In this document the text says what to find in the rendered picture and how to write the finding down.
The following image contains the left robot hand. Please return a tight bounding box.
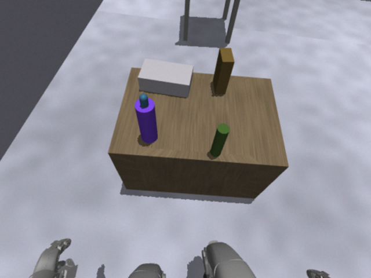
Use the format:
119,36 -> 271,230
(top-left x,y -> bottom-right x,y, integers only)
33,239 -> 78,278

